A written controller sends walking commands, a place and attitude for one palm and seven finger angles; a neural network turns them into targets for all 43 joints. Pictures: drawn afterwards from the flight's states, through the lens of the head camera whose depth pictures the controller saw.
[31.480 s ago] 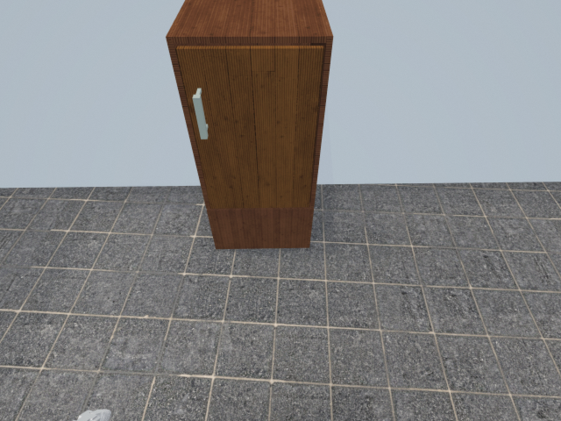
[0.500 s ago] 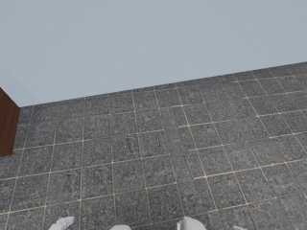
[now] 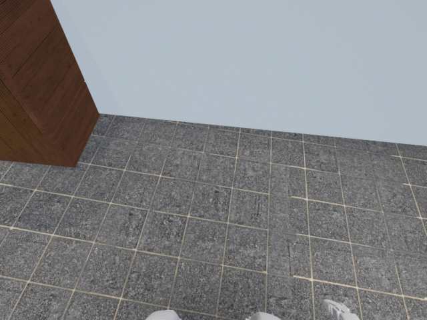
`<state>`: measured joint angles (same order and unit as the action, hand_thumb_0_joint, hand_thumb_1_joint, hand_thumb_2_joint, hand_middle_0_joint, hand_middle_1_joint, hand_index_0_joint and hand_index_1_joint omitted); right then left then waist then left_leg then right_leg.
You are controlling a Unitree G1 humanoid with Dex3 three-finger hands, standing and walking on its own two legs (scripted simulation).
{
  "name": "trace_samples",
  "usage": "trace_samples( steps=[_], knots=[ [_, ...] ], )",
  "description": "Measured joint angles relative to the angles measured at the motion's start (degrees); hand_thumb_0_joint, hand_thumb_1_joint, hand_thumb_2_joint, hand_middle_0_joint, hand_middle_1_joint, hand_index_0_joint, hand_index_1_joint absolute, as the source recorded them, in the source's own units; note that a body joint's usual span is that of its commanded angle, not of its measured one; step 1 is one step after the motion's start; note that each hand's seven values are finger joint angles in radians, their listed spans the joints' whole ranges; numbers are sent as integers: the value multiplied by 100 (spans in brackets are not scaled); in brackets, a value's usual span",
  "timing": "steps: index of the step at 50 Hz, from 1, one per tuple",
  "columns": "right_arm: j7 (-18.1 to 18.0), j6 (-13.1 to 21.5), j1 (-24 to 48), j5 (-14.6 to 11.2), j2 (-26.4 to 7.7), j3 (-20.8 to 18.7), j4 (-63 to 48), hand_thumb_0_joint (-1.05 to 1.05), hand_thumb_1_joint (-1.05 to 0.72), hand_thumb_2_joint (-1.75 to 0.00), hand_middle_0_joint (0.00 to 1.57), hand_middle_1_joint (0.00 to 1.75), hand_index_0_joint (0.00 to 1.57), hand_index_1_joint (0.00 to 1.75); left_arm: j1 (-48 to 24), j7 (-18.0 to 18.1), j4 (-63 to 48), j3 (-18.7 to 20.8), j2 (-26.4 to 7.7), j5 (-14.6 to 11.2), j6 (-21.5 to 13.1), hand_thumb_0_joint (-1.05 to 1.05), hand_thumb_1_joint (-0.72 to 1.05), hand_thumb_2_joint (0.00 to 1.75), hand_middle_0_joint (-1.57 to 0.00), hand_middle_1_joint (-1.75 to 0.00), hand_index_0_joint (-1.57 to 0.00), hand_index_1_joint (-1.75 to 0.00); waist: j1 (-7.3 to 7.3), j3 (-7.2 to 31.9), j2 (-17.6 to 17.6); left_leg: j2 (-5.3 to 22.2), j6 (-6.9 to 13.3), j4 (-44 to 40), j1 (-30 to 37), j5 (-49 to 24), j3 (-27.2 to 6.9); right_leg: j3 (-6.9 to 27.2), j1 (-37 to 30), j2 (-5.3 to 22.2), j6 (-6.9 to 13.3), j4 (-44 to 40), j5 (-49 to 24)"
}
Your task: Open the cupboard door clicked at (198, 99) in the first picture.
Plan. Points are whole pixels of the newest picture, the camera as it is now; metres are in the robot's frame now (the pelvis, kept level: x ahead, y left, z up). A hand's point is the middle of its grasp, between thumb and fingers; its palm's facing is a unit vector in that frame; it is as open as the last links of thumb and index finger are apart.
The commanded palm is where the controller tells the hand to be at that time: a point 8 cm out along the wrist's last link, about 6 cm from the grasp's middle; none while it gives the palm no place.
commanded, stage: turn to face it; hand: left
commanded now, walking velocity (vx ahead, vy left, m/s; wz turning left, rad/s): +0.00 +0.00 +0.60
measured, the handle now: out of the picture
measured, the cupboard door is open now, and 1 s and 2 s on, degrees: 49 49 49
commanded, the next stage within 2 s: take the last steps up to it in 1.22 s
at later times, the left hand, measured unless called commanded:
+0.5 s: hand out of the picture +0.03 +0.16 -0.14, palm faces +0.29 -0.92 -0.25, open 7.4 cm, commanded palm none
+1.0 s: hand out of the picture +0.00 +0.18 -0.14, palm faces +0.55 -0.78 -0.30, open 7.4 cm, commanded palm none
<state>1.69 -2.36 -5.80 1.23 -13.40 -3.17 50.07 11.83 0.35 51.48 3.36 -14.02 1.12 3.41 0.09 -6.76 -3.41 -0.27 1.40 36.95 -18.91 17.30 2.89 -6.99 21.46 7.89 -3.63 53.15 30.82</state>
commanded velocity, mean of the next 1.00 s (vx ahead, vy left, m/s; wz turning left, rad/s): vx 0.00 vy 0.00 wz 0.56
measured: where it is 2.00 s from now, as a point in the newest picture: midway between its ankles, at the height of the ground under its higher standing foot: outside the picture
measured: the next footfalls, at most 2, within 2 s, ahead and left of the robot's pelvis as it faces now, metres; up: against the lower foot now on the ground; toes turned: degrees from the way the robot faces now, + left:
right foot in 0.26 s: +0.07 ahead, -0.15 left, +0.00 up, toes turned +6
left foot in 0.62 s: +0.02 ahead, +0.09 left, +0.00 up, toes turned +27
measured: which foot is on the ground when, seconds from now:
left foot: down 0.00-0.26, up 0.28-0.60, down 0.62-0.98, up 1.00-1.00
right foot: up 0.00-0.24, down 0.26-0.62, up 0.64-0.96, down 0.98-1.00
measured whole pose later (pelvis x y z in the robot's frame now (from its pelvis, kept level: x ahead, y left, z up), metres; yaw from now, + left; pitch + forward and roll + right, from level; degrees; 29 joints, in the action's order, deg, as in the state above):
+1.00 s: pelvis +0.02 -0.07 +0.01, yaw +34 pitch +0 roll +0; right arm 0.8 -3.8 -10.4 1.0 -12.9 -3.4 52.6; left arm 8.6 0.3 49.3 3.6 -14.8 1.1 1.5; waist -0.6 -4.7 1.1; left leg -2.1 -1.2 36.2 -20.8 17.1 -6.4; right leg -1.8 16.2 2.1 -1.5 33.0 16.8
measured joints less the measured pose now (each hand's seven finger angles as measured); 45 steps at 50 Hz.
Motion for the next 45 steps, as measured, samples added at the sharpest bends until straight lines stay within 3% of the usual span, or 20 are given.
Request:
trace_samples(
  steps=[2, 5, 12, 13, 16, 18, 20, 23, 28, 30, 31, 34, 37, 40, 45],
  knots=[
    [-67, 21, -65, 19, 38, 25, -16, 0, -91, -90, 20, 30, 20, 30, -110, 4, 71, 49, -64, 0, 75, 1, 91, 89, -20, -30, -20, -30, 5, 14, 27, -26, -10, -81, 2, 74, -151, 268, 339, -149, -40, 648, -103],
    [-122, 18, -154, 28, 60, 57, 37, 0, -90, -90, 20, 30, 20, 30, -222, -23, 36, 88, -113, -10, 65, 1, 91, 89, -20, -30, -20, -30, 26, 20, 115, -48, -87, -401, 101, -137, -358, 476, 543, -272, -73, 749, -415],
    [-109, -95, -319, 22, 21, 6, 150, 0, -90, -90, 20, 30, 20, 30, -337, -39, -192, 57, -99, -43, -62, 1, 91, 89, -20, -30, -20, -29, -53, 90, 428, -58, -275, -468, 49, -235, -857, 531, -127, -549, -5, -1212, -891],
    [-103, -121, -363, 1, 18, -12, 147, 0, -90, -90, 20, 30, 20, 30, -301, -38, -251, 42, -115, -37, -115, 1, 91, 89, -20, -30, -20, -29, -58, 144, 412, -114, -320, -335, -38, -173, -913, 527, -367, -541, 38, -1767, -1090],
    [-80, -207, -315, -26, -96, -110, 219, 0, -90, -90, 20, 30, 20, 30, -288, 15, -274, -24, 19, 19, -235, 1, 91, 89, -20, -30, -20, -29, -86, 77, 549, -187, -327, 1129, -542, 923, -834, 312, -455, -493, 341, -1777, -1167],
    [-56, -254, -265, -26, -146, -147, 267, 0, -90, -90, 20, 30, 20, 30, -211, 51, -279, -66, 115, 16, -246, 0, 91, 89, -20, -30, -20, -30, -105, 37, 535, -182, -371, 2227, -841, 1056, -599, 181, -617, -399, 402, -1905, -1191],
    [-22, -280, -218, -32, -153, -152, 285, 1, -91, -90, 20, 30, 20, 30, -124, 67, -253, -98, 183, 18, -243, 0, 91, 89, -20, -30, -20, -30, -130, 23, 461, -100, -443, 2662, -945, 960, -367, 57, -790, -310, 409, -2118, -1267],
    [22, -295, -156, -50, -116, -134, 273, 1, -91, -90, 20, 30, 19, 30, -28, 61, -189, -136, 246, 32, -246, 1, 91, 89, -20, -30, -20, -30, -136, 14, 303, 16, -512, 2281, -806, 879, -104, -149, -981, -175, 389, -2355, -1343],
    [50, -241, 11, -69, -53, -63, 221, 1, -91, -90, 20, 30, 19, 30, 83, 21, -93, -130, 243, 53, -262, 1, 91, 89, -20, -30, -20, -30, -19, -34, 91, 69, -463, 806, -262, 791, 169, -500, -1038, 14, 301, -2226, -1211],
    [54, -174, 52, -63, -44, -28, 150, 1, -91, -90, 20, 30, 19, 30, 154, -3, -53, -92, 189, 26, -242, 1, 91, 89, -20, -30, -20, -30, 3, -18, 30, 43, -388, 9, 66, 288, 250, -634, -950, 110, 227, -1907, -1021],
    [63, -118, 37, -47, -86, -14, 79, 0, -91, -90, 20, 30, 19, 30, 219, -19, -53, -72, 174, 4, -212, 1, 91, 89, -20, -30, -20, -30, 3, 51, 95, 92, -233, -354, 193, -234, 173, -692, -793, 111, 176, -1580, -895],
    [-2, 14, 64, -8, -9, 7, 2, 0, -91, -90, 20, 30, 19, 30, 86, 2, 64, -5, -15, -7, -7, 1, 91, 89, -20, -30, -20, -30, 31, -9, -41, -26, 59, 29, -9, -44, 49, -55, -101, 15, 2, 30, 21],
    [-102, 36, -57, 13, 43, 49, -12, 0, -91, -90, 20, 30, 20, 30, -104, 10, 129, 63, -117, -6, 83, 1, 91, 89, -20, -30, -20, -30, 30, 9, 6, -70, 46, -155, 34, -50, -166, 347, 393, -184, -60, 871, -188],
    [-132, 17, -178, 20, 62, 80, 65, 0, -90, -90, 20, 30, 20, 30, -228, -18, 50, 91, -155, -7, 59, 1, 91, 89, -20, -30, -20, -29, 44, 44, 113, -89, 11, -473, 136, -276, -360, 531, 551, -270, -78, 791, -490],
    [-109, -54, -343, 39, 86, 63, 183, 0, -90, -90, 20, 30, 20, 30, -351, -27, -107, 75, -150, -18, 3, 1, 91, 89, -20, -30, -20, -29, -30, 123, 324, -81, -84, -656, 141, -431, -689, 604, 216, -435, -32, -390, -583]
  ],
)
